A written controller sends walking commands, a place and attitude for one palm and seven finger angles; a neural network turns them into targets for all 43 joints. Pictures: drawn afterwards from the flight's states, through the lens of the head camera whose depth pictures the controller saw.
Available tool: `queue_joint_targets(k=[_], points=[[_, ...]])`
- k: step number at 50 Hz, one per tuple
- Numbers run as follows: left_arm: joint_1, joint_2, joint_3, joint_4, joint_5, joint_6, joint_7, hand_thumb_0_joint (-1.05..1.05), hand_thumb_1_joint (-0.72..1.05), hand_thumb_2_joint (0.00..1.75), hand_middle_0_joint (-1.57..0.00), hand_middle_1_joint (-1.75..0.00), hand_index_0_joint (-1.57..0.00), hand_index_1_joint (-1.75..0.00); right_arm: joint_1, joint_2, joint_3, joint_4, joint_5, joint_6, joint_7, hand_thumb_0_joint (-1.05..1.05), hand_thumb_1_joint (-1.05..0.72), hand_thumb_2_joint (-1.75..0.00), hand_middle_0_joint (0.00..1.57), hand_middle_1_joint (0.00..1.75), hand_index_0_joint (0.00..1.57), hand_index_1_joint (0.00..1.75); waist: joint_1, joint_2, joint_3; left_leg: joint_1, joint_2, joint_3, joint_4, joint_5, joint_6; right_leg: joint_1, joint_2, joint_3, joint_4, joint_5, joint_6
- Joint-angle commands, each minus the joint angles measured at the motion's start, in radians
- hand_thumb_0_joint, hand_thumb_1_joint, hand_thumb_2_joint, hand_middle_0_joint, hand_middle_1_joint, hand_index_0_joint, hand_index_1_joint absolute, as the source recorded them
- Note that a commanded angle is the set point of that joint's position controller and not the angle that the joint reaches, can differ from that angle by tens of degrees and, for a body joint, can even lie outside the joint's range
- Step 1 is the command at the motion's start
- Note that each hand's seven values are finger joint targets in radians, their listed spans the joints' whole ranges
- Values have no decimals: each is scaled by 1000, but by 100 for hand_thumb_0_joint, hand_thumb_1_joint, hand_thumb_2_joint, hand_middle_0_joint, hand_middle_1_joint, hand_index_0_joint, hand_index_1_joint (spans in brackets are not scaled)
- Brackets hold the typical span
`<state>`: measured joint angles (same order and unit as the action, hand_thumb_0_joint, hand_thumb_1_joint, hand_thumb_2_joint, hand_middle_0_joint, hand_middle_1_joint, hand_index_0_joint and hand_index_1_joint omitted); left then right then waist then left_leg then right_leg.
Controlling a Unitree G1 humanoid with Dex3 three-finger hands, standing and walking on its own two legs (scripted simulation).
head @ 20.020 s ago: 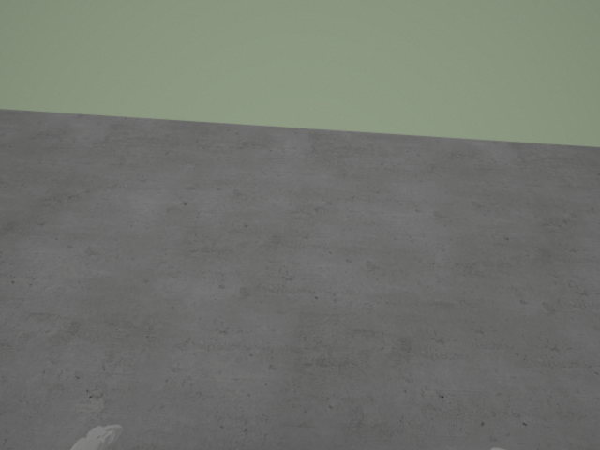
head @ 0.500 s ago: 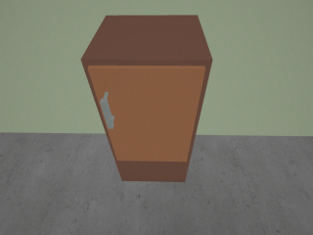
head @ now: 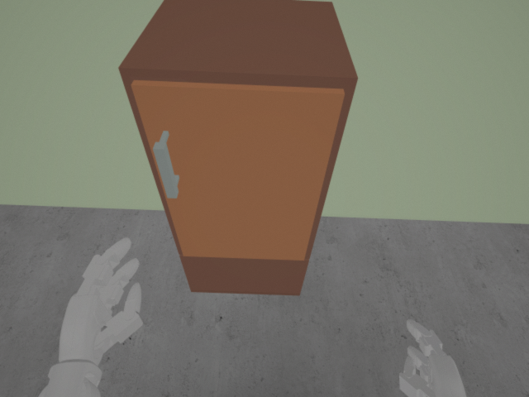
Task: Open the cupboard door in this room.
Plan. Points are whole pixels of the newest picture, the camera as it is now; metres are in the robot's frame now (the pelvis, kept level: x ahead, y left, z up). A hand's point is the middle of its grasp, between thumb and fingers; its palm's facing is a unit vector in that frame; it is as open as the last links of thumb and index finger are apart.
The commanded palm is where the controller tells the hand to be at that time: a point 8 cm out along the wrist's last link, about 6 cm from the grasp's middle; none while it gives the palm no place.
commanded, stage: raise the hand with hooked fingers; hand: left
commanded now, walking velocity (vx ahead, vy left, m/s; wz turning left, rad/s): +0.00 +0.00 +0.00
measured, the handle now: (169, 165) +0.56 +0.23 +0.00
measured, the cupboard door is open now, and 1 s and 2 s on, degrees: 0 0 0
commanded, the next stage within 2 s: move the hooked fingers beside the handle in 1.82 s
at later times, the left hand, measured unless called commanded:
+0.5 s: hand (125, 342) +0.21 +0.21 -0.02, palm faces -0.06 -1.00 -0.01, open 10.7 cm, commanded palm +0.17 +0.28 -0.01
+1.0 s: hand (77, 316) +0.23 +0.28 +0.01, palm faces +0.07 -1.00 -0.06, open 13.5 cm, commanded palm +0.21 +0.32 +0.01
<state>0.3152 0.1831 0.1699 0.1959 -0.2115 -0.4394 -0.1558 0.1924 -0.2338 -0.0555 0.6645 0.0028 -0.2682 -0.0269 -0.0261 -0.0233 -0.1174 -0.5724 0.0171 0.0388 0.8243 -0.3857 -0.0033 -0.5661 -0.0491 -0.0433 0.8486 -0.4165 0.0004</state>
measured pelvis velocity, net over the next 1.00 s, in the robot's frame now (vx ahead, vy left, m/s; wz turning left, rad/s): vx -0.02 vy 0.02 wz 0.01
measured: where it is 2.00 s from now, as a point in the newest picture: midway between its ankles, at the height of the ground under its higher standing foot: outside the picture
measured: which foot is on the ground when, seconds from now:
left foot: down 0.00-1.00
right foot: down 0.00-1.00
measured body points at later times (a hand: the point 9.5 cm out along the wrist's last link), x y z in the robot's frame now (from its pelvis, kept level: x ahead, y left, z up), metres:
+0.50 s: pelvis -0.03 -0.01 -0.06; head +0.04 -0.01 +0.38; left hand +0.21 +0.27 -0.02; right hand +0.13 -0.23 -0.16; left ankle +0.01 +0.12 -0.70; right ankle +0.00 -0.12 -0.70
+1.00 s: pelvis -0.02 +0.02 -0.05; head +0.04 +0.04 +0.40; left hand +0.22 +0.33 +0.01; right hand +0.16 -0.22 -0.11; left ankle +0.01 +0.12 -0.70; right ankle +0.00 -0.12 -0.70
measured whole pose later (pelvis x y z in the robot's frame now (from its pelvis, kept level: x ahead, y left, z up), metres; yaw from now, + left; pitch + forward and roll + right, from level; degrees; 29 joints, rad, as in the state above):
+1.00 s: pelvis -0.02 +0.02 -0.05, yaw +1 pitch +15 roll -4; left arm 0.17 0.36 0.38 0.20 -0.35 -0.35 -0.40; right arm 0.25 -0.25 0.03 0.51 0.03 -0.22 -0.05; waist -0.01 0.01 -0.14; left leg -0.92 0.04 -0.02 1.16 -0.50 0.02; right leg -0.84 -0.03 -0.09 1.08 -0.49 0.02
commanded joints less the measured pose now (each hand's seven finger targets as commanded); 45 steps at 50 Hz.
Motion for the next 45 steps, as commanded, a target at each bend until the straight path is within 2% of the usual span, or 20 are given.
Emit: queue_joint_targets(k=[1,2,5,6,8,9,11,14,15,17,20,22,24,25,28,32,34,39,42,45], points=[[253,136,139,72,-61,-195,-256,0,55,75,-22,-53,-22,-53,-83,-142,-61,-237,15,-50,29,0,-90,-90,20,30,20,30,102,-44,-83,-189,-57,6,129,146,-10,-84,40,1,84,182,-41],[222,149,148,15,-72,-185,-276,0,53,74,-23,-54,-23,-54,-89,-140,-58,-266,18,-47,27,0,-90,-90,20,30,20,30,107,12,-131,-211,-61,16,155,133,-3,-95,38,22,104,170,-38],[48,221,216,-232,-136,-170,-277,0,46,71,-23,-58,-23,-58,-75,-140,-58,-322,16,-41,8,0,-90,-90,20,30,20,30,92,85,-280,-219,-48,1,228,106,11,-125,43,73,133,84,-24],[-4,213,207,-310,-150,-183,-264,0,43,70,-23,-60,-23,-60,-58,-129,-52,-321,16,-42,6,0,-90,-90,20,30,20,30,73,150,-293,-217,-41,-8,239,71,12,-157,45,81,132,19,-23],[-90,231,196,-505,-151,-226,-229,0,39,68,-24,-63,-24,-63,-34,-121,-42,-304,8,-45,-10,0,-90,-90,20,30,20,30,41,198,-338,-183,-22,-27,291,115,27,-181,55,90,151,75,-28],[-157,249,181,-579,-148,-238,-222,0,36,67,-24,-64,-24,-64,-19,-126,-37,-286,1,-47,-21,0,-90,-90,20,30,20,30,14,174,-336,-190,-12,-43,314,124,31,-212,66,84,174,93,-28],[-118,203,123,-532,-119,-228,-223,0,32,65,-24,-68,-24,-68,-7,-126,-34,-244,4,-48,-34,0,-90,-90,20,30,20,30,-19,162,-283,-206,0,-52,325,116,36,-261,71,74,168,86,-30],[-151,215,91,-399,-117,-146,-272,0,25,62,-25,-72,-25,-72,-8,-146,-15,-217,18,-48,-47,0,-90,-90,20,30,20,30,-49,143,-183,-280,2,-73,333,45,37,-301,80,69,144,1,-29],[-140,232,100,-351,-111,-104,-293,0,22,61,-25,-74,-25,-74,-7,-151,-14,-212,25,-48,-50,0,-90,-90,20,30,20,30,-47,129,-187,-292,3,-73,325,30,37,-298,74,71,131,-17,-23],[-71,258,157,-240,-128,11,-321,0,18,59,-25,-76,-25,-76,-19,-151,-12,-226,40,-34,-57,0,-90,-90,20,30,20,30,-14,51,-208,-329,-6,-67,297,6,36,-235,63,88,84,-75,-10],[-6,316,265,-197,-182,149,-336,0,11,56,-26,-81,-26,-81,-42,-145,-4,-282,46,-4,-61,0,-90,-90,20,30,20,30,56,-21,-292,-336,-22,-56,267,54,34,-80,40,116,48,-66,2],[13,324,322,-242,-206,166,-299,0,6,54,-26,-84,-26,-84,-51,-123,-4,-298,42,2,-56,0,-90,-90,20,30,20,30,81,-8,-323,-310,-21,-53,248,91,30,-44,33,109,49,-19,8],[-3,325,355,-270,-217,120,-246,0,1,52,-26,-87,-26,-87,-49,-107,-3,-291,35,-3,-52,0,-90,-90,20,30,20,30,90,-24,-314,-309,-12,-63,239,116,24,-47,43,86,77,23,3],[-15,322,351,-312,-207,81,-222,0,-1,51,-27,-88,-27,-88,-34,-104,-5,-284,33,-8,-48,0,-90,-90,20,30,20,30,89,15,-323,-288,-9,-61,229,123,24,-74,48,73,90,27,-2],[-83,265,273,-270,-169,-17,-187,0,-8,48,-27,-93,-27,-93,-9,-116,-8,-245,26,-21,-38,0,-90,-90,20,30,20,30,32,24,-209,-290,-8,-65,218,46,22,-204,60,45,92,-83,-6],[-149,247,175,-196,-132,-52,-245,0,-17,44,-28,-99,-28,-99,32,-162,-6,-237,35,-34,-41,0,-90,-90,20,30,20,30,-11,63,-158,-270,-13,-77,182,-77,28,-306,65,14,100,-161,-17],[-185,284,179,-195,-139,-33,-279,0,-22,42,-28,-102,-28,-102,39,-177,-5,-245,41,-41,-49,0,-90,-90,20,30,20,30,-11,89,-162,-253,-15,-84,166,-97,31,-301,67,13,98,-155,-23],[-190,422,328,-305,-165,-12,-270,0,-34,37,-29,-110,-29,-110,51,-181,-4,-266,37,-40,-57,0,-90,-90,20,30,20,30,52,149,-313,-130,-10,-97,117,26,24,-204,76,-22,125,-25,-33],[-156,364,322,-304,-183,-13,-227,0,-41,34,-29,-114,-29,-114,42,-165,1,-265,34,-29,-46,0,-90,-90,20,30,20,30,52,173,-284,-90,-7,-100,100,86,12,-203,78,-44,124,31,-31],[-185,327,285,-194,-166,17,-223,0,-48,31,-30,-118,-30,-118,49,-174,6,-259,32,-9,-37,0,-90,-90,20,30,20,30,20,134,-202,-129,-4,-105,99,47,7,-243,84,-54,118,16,-26]])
